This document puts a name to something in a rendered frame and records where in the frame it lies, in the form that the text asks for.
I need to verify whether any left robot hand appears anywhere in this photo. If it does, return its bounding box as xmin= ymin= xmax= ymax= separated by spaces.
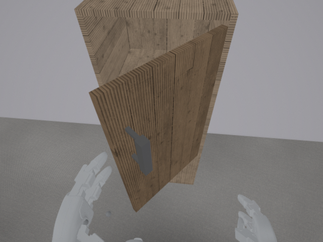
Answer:
xmin=52 ymin=152 xmax=112 ymax=242

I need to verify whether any handle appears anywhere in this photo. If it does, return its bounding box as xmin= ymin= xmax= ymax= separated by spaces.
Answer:
xmin=125 ymin=126 xmax=153 ymax=176

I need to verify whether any right robot hand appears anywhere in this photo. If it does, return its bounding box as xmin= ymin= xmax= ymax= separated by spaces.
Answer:
xmin=235 ymin=194 xmax=277 ymax=242

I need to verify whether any cupboard door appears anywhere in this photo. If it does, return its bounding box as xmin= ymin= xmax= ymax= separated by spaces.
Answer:
xmin=89 ymin=25 xmax=228 ymax=212

